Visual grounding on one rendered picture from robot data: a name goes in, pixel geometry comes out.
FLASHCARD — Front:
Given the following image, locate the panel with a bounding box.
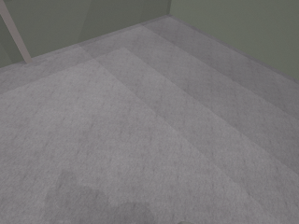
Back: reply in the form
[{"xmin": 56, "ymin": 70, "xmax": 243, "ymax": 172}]
[{"xmin": 0, "ymin": 0, "xmax": 33, "ymax": 63}]

